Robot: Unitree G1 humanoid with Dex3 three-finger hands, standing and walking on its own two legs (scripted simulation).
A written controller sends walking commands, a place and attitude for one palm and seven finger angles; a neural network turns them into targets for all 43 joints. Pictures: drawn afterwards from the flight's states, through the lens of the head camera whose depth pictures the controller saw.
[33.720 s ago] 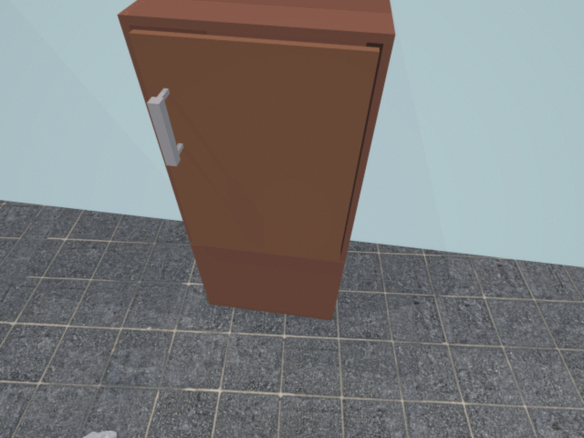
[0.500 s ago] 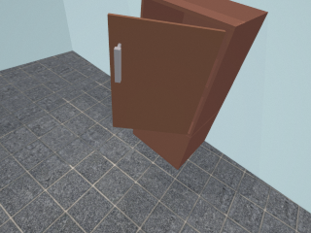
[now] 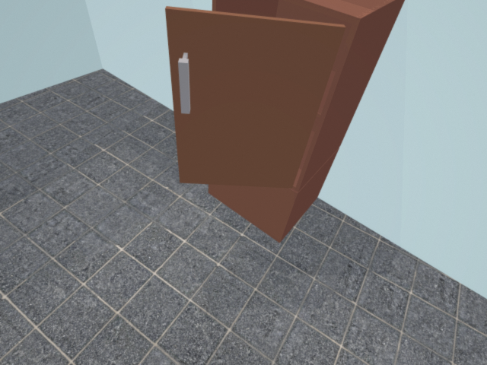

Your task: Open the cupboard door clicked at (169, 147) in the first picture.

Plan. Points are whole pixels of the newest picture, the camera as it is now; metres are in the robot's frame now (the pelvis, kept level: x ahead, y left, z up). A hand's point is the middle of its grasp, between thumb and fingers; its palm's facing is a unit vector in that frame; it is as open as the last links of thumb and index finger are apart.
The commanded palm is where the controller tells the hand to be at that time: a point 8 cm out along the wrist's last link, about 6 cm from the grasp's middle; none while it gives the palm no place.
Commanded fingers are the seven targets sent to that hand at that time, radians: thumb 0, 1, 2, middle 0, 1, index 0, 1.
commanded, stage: come to a stop and stand still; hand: left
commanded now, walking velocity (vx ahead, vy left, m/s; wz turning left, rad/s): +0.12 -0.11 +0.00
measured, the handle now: (185, 83) +0.77 +0.19 +0.07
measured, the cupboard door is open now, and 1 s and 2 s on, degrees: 40 40 40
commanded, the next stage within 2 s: look again from close up in 0.18 s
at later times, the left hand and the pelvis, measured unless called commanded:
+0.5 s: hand out of the picture -0.01 +0.13 -0.17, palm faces +0.02 -0.99 -0.15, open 7.3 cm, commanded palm none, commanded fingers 0.00 0.90 0.90 -0.20 -0.30 -0.20 -0.30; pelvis +0.00 -0.03 +0.00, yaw +0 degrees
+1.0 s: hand out of the picture +0.01 +0.11 -0.17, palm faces +0.02 -0.99 -0.15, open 7.3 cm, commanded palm none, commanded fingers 0.00 0.90 0.90 -0.20 -0.30 -0.20 -0.30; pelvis +0.03 -0.04 +0.01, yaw +0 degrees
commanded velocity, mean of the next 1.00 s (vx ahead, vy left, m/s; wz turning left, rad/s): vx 0.03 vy -0.01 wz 0.03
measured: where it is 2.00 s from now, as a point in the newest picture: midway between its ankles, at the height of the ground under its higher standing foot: outside the picture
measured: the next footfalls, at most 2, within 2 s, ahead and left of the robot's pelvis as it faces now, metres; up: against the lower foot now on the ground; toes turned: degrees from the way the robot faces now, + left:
right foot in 0.36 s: +0.04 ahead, -0.15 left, +0.00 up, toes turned -2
right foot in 1.62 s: +0.30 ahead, -0.17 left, +0.00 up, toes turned +7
